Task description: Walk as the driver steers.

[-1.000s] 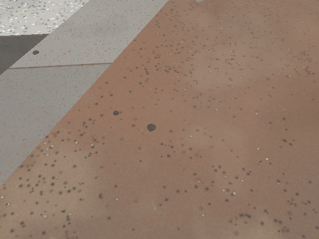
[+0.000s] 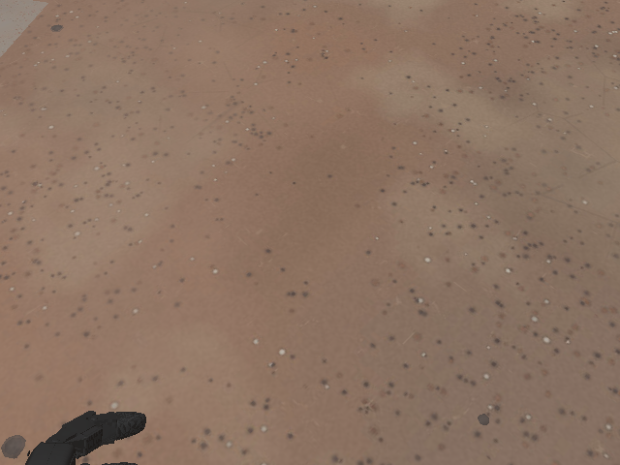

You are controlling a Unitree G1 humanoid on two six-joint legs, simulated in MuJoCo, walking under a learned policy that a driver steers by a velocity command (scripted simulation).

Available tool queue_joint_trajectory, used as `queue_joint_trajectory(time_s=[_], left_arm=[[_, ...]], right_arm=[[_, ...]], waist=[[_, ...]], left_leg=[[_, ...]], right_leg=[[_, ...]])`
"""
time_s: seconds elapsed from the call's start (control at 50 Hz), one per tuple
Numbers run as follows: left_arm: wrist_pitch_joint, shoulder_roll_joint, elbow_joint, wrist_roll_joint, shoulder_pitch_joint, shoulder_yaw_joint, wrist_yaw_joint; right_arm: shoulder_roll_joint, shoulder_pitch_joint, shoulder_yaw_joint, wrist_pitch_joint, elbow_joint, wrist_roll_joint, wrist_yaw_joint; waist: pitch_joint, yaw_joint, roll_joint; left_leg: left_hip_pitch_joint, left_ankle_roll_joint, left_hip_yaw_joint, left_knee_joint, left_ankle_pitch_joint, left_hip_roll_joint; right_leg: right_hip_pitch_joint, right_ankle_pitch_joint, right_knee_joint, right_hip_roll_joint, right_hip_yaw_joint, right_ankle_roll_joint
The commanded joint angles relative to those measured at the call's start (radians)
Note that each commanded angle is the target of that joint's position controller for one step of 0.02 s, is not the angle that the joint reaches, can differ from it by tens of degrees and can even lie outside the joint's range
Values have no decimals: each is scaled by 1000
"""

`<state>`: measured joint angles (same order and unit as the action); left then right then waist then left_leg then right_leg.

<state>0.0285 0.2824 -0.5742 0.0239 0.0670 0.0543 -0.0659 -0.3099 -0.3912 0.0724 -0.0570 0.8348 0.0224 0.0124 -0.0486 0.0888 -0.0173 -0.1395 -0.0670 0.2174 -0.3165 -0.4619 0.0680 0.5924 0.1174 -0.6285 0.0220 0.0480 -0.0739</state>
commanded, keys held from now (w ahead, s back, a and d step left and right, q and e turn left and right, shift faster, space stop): w+e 0.14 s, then w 0.12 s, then w+q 0.74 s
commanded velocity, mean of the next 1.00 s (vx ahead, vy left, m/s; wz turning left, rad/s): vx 0.50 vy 0.00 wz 0.08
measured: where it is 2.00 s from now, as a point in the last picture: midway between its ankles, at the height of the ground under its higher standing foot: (263, 260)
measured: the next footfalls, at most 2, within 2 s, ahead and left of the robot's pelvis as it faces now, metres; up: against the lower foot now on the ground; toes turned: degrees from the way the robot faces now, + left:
right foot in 0.02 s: +0.18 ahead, -0.10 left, +0.00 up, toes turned -2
left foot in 0.56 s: +0.53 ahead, +0.07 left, +0.00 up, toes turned -3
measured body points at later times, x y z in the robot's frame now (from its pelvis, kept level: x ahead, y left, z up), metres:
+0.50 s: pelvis +0.30 -0.02 +0.01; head +0.33 -0.02 +0.46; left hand +0.37 +0.27 -0.10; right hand +0.49 -0.27 -0.07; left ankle +0.49 +0.08 -0.69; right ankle +0.15 -0.10 -0.72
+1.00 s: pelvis +0.60 -0.02 +0.02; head +0.64 +0.00 +0.47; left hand +0.80 +0.25 -0.05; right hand +0.68 -0.31 -0.09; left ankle +0.49 +0.07 -0.72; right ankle +0.78 -0.13 -0.70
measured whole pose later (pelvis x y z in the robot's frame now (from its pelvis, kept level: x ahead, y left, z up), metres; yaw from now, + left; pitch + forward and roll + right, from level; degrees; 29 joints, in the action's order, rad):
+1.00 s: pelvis +0.60 -0.02 +0.02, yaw +10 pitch +3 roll +0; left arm 0.11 0.28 -0.66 0.00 0.04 0.02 -0.02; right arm -0.31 -0.39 0.06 -0.03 0.72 0.03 0.01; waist -0.02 0.09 -0.03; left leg 0.08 0.06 -0.21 -0.42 -0.37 -0.11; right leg 0.52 0.00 -0.48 -0.01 -0.11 0.04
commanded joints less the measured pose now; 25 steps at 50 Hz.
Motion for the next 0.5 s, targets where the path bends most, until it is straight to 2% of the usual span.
queue_joint_trajectory(time_s=[0.02, 0.04, 0.06, 0.08, 0.1, 0.12, 0.14, 0.16, 0.2, 0.26, 0.32, 0.36, 0.4, 0.44, 0.48, 0.5], left_arm=[[-7, 217, -11, 6, 350, 105, 24], [-5, 341, -17, 16, 362, 122, 38], [12, 291, 15, 11, 398, 102, 36], [26, 224, -4, -4, 368, 80, 29], [34, 203, -11, -1, 315, 72, 30], [35, 168, -3, -3, 236, 58, 30], [38, 160, 12, -21, 184, 52, 34], [40, 145, 18, -26, 151, 47, 37], [48, 134, -6, -20, 143, 41, 44], [54, 149, -52, -18, 186, 40, 59], [55, 151, -84, -16, 213, 34, 63], [59, 165, -111, -13, 257, 34, 60], [57, 172, -138, -13, 289, 35, 58], [48, 177, -161, -14, 312, 37, 60], [37, 185, -175, -14, 314, 41, 65], [33, 193, -174, -16, 298, 43, 68]], right_arm=[[-193, 47, 38, -5, -82, 4, 15], [-37, -52, -13, -24, -146, -45, 0], [-84, 19, -17, -63, -165, -21, -10], [-154, 138, 5, -80, -200, 22, -17], [-139, 170, -5, -91, -215, 21, -14], [-132, 188, -3, -92, -202, -10, -6], [-142, 149, 4, -84, -200, -20, -5], [-146, 123, 5, -71, -187, -23, -9], [-120, 99, 0, -50, -167, -31, -13], [-78, 198, -15, -39, -197, -40, -13], [-55, 294, -27, -47, -206, -26, -25], [-49, 359, -31, -52, -222, -11, -36], [-59, 401, -29, -54, -240, -3, -47], [-63, 429, -29, -55, -261, -2, -62], [-65, 419, -27, -54, -273, -2, -75], [-76, 383, -22, -52, -270, -3, -76]], waist=[[211, -269, 87], [321, -158, -219], [518, -209, -168], [366, -233, -97], [238, -193, -47], [148, -147, 33], [130, -95, -22], [114, -72, -30], [94, -54, -19], [40, -85, -21], [21, -136, -36], [-1, -172, -37], [-25, -190, -32], [-38, -195, -28], [-25, -179, -34], [3, -154, -46]], left_leg=[[311, 108, -12, -541, 1050, 158], [774, 48, -50, -935, 48, -8], [873, 50, -298, -1101, -131, -89], [965, 68, -330, -1103, -35, -37], [958, 83, -314, -1021, 51, 3], [896, 84, -304, -934, 104, 37], [823, 76, -319, -890, 140, 56], [777, 66, -315, -867, 154, 70], [741, 40, -285, -796, 184, 77], [770, 6, -259, -623, 358, 69], [724, 21, -233, -397, 591, 41], [714, 38, -223, -318, 662, 24], [769, 65, -231, -268, 640, 18], [837, 96, -233, -237, 558, 7], [840, 127, -227, -220, 451, -16], [779, 145, -210, -217, 401, -42]], right_leg=[[-646, -6, 64, -81, -8, -106], [-1036, 126, 85, 210, -548, -271], [-1085, 312, 278, 318, -926, -356], [-996, 282, 324, 287, -789, -287], [-834, 212, 333, 248, -666, -255], [-670, 94, 345, 197, -554, -217], [-560, -13, 360, 183, -509, -227], [-491, -76, 382, 167, -474, -228], [-401, -157, 411, 149, -391, -227], [-347, -236, 437, 112, -288, -207], [-357, -161, 441, 76, -200, -152], [-392, -90, 457, 106, -205, -146], [-489, -96, 443, 147, -212, -143], [-602, -158, 409, 188, -210, -133], [-684, -294, 357, 212, -191, -113], [-698, -450, 310, 208, -169, -98]])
